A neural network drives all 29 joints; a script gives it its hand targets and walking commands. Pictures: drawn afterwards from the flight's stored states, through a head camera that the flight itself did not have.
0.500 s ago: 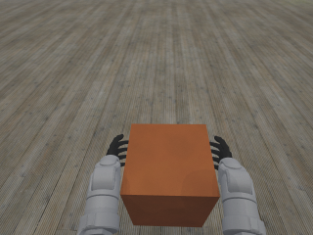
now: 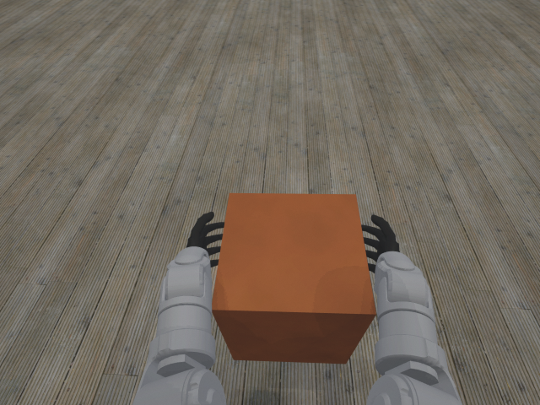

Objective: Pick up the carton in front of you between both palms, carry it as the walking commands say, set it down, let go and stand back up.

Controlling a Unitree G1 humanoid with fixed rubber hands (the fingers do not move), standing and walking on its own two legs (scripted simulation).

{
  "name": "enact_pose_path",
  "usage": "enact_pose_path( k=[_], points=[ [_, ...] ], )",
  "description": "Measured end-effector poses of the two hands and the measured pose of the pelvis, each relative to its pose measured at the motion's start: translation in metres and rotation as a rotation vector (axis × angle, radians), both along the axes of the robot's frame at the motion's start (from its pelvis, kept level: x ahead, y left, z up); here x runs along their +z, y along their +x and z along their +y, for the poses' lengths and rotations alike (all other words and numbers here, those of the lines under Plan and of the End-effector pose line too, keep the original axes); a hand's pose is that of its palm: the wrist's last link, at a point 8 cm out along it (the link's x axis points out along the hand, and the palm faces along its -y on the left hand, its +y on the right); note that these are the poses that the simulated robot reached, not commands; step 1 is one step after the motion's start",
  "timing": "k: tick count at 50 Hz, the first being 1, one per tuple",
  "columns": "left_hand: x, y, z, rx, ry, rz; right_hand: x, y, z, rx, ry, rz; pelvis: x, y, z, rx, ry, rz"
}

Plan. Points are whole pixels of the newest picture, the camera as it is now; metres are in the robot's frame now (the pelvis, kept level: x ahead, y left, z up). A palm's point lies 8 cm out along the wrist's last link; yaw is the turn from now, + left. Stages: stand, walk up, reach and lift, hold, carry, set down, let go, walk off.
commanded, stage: set down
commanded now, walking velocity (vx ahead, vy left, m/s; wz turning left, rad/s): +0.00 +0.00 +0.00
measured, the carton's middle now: (290, 282) +0.32 +0.00 -0.04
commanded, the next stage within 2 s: none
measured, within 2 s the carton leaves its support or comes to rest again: neither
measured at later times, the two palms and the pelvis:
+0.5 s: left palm (214, 296) +0.36 +0.16 -0.17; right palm (353, 296) +0.37 -0.14 -0.17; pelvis -0.03 -0.01 -0.11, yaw +0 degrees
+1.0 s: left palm (218, 312) +0.39 +0.17 -0.33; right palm (334, 308) +0.41 -0.13 -0.33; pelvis -0.06 -0.01 -0.24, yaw -1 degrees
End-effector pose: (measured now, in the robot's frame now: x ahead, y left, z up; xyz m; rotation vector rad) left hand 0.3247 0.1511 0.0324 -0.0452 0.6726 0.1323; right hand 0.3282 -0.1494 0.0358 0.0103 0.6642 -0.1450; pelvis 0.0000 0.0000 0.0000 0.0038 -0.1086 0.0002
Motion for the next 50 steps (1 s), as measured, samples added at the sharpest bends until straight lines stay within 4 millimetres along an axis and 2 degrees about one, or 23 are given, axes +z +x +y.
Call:
enact_pose_path(
  k=[4,8,13,16,23,30,50],
  points=[
    [-0.035,0.006,0.003,0.0,0.019,0.024,-0.033,0.011,0.003,0.03,-0.03,0.026,-0.005,-0.001,-0.002,0.002,0.0,0.095],
    [-0.083,0.004,0.005,0.0,0.037,0.039,-0.081,0.013,0.006,0.056,-0.046,0.04,-0.015,-0.005,-0.005,0.006,-0.005,0.228],
    [-0.142,0.002,0.007,0.015,0.04,0.026,-0.142,0.014,0.008,0.056,-0.033,0.026,-0.037,-0.012,-0.008,0.009,-0.009,0.408],
    [-0.168,0.005,0.007,0.023,0.037,0.0,-0.169,0.017,0.008,0.043,-0.016,-0.001,-0.055,-0.016,-0.009,0.0,-0.007,0.507],
    [-0.197,0.027,0.005,0.019,0.023,-0.059,-0.198,0.035,0.007,0.012,0.002,-0.059,-0.096,-0.027,-0.01,-0.004,-0.007,0.642],
    [-0.228,0.039,0.009,0.041,0.009,-0.027,-0.23,0.049,0.01,0.02,0.006,-0.027,-0.133,-0.038,-0.01,-0.009,-0.003,0.712],
    [-0.362,0.062,0.019,0.073,0.017,0.002,-0.364,0.084,0.02,0.059,0.008,0.001,-0.244,-0.06,-0.006,-0.013,-0.003,0.897]
  ],
)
